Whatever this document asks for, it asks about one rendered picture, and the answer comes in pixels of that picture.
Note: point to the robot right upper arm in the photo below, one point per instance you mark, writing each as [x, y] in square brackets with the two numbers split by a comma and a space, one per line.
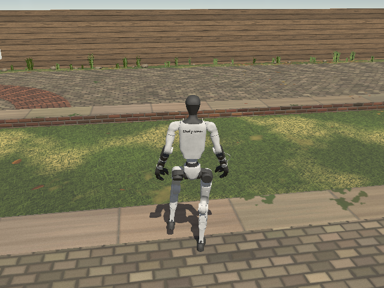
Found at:
[211, 127]

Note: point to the right robot forearm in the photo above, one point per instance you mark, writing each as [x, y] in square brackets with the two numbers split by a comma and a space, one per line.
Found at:
[222, 159]

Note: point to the humanoid robot torso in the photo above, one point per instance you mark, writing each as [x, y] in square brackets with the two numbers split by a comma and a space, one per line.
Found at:
[192, 139]

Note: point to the left robot forearm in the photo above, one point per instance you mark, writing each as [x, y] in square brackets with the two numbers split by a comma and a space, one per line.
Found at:
[162, 160]

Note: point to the left robot foot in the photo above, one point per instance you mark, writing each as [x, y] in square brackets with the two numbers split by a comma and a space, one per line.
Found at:
[171, 225]

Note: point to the right robot hand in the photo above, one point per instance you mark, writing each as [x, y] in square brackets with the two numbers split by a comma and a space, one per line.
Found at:
[220, 169]

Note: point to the robot left upper arm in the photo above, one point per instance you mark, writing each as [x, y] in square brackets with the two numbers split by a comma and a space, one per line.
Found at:
[174, 126]

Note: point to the left robot hand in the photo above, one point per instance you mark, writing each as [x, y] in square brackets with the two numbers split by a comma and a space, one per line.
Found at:
[158, 172]

